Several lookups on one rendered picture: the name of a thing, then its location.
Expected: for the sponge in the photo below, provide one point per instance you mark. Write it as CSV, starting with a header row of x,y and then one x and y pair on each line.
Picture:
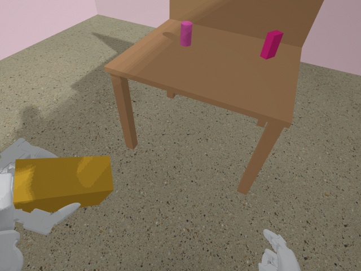
x,y
50,184

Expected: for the right robot hand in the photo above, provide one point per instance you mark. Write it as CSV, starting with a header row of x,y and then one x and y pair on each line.
x,y
284,260

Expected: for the robot left forearm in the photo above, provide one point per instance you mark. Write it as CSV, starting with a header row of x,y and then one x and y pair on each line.
x,y
11,258

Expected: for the table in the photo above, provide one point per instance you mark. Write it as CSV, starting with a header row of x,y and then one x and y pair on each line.
x,y
222,66

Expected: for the left robot hand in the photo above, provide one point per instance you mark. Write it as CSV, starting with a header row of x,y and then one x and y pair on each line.
x,y
38,220

